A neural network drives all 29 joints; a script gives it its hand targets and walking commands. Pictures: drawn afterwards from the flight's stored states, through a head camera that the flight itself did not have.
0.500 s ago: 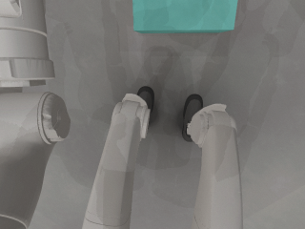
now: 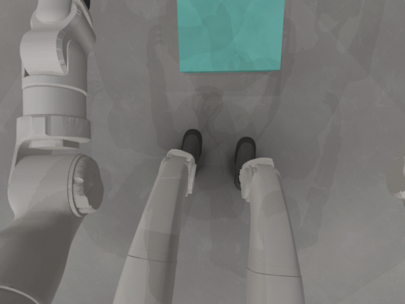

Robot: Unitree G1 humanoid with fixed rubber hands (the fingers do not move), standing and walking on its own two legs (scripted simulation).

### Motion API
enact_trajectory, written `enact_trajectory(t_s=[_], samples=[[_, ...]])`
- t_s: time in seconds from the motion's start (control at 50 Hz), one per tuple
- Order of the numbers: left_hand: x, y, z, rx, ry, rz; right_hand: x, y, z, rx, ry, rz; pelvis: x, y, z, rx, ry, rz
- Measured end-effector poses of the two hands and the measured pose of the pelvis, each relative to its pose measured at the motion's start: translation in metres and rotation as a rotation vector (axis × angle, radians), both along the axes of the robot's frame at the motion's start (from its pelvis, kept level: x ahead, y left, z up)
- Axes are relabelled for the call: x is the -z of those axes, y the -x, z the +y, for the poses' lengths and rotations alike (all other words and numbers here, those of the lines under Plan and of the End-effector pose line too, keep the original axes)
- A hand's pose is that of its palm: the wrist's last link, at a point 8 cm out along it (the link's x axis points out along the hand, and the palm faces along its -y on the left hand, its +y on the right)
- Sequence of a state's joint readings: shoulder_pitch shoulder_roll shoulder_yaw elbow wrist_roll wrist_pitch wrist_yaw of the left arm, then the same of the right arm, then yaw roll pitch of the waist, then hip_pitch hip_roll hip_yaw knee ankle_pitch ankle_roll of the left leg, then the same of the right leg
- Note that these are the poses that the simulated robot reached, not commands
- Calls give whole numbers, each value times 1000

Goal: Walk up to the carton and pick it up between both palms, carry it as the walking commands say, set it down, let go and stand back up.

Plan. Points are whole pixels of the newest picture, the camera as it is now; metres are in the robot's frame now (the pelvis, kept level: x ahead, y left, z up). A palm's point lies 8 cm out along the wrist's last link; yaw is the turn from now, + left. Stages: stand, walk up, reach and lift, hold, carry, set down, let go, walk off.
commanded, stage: let go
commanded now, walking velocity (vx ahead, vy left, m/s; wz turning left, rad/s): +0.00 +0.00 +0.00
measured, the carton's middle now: (229, 25) +0.58 +0.02 -0.59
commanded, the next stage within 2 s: stand in 1.32 s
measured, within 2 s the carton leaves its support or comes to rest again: neither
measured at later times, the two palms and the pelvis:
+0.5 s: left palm (28, 128) +0.34 +0.24 -0.05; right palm out of the picture +0.37 -0.21 -0.06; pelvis +0.01 +0.01 +0.05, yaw -1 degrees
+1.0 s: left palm out of the picture +0.25 +0.24 +0.04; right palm out of the picture +0.26 -0.21 +0.03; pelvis +0.09 +0.01 +0.10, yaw +1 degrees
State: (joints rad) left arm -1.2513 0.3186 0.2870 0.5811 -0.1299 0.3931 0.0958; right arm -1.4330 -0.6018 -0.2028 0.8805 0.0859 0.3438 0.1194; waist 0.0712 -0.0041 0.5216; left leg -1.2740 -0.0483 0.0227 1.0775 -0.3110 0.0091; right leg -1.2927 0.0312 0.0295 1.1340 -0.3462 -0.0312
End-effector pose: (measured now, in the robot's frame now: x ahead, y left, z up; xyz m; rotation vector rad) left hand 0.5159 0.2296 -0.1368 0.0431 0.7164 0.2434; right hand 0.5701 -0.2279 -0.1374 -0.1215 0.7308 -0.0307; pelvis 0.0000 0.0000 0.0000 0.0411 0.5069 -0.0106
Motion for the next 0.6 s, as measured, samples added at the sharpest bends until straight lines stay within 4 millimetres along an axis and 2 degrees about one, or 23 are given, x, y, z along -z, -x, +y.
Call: enact_trajectory(t_s=[0.1,0.18,0.3,0.38,0.48,0.6], samples=[[4,11,-4,61,-28,6,5,18,9,-7,47,-6,-3,-1,-2,-1,1,-17],[2,28,-3,122,-68,19,5,43,11,14,84,-5,-5,-2,-3,-7,3,-39],[-21,88,8,207,-112,95,-11,108,6,12,129,45,-19,-5,2,-12,8,-119],[-42,125,15,215,-90,127,-33,147,9,-3,116,65,-32,-4,6,-3,15,-188],[-78,166,13,232,-68,107,-67,190,15,-6,92,47,-46,-4,11,2,30,-252],[-123,206,11,218,-46,103,-113,231,11,63,48,42,-61,-19,17,-1,38,-244]])
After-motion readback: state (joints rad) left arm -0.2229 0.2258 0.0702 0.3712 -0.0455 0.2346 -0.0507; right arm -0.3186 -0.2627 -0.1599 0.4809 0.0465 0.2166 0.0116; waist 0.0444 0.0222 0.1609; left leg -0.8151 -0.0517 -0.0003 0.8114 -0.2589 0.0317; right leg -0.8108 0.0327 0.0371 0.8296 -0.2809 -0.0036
